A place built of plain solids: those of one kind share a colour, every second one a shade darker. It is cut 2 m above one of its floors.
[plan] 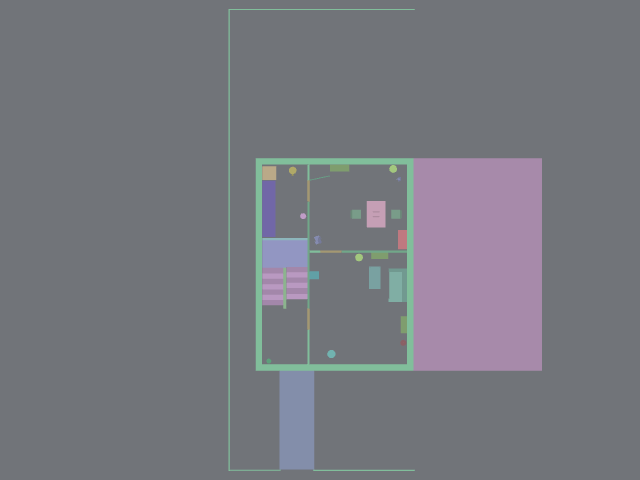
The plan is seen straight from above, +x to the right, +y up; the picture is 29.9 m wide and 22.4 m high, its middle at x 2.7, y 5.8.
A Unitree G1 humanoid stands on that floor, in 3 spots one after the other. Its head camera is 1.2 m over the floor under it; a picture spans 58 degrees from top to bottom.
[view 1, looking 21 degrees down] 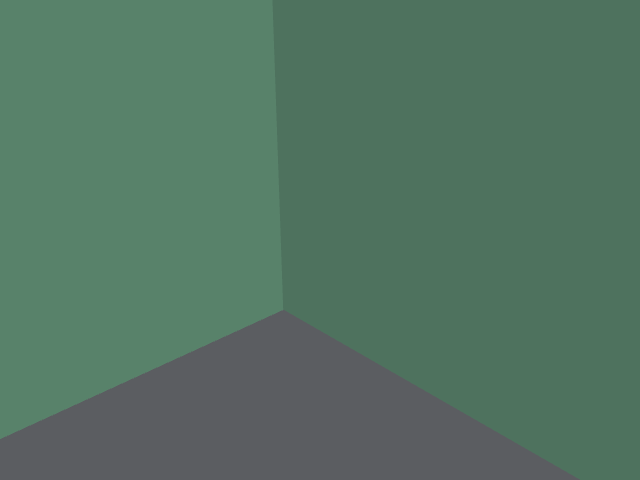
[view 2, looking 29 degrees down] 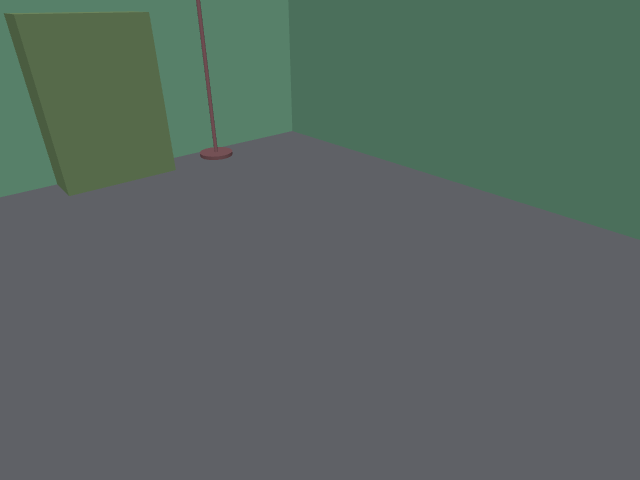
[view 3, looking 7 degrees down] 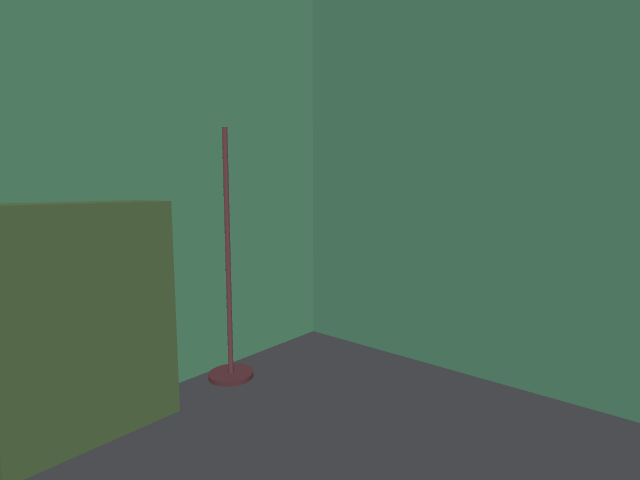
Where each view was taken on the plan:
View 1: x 0.49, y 1.29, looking -44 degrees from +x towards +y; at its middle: wall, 1.99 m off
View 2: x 3.21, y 2.81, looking -42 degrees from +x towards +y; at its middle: ground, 2.48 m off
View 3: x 4.46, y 2.65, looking -50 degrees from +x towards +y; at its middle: wall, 3.49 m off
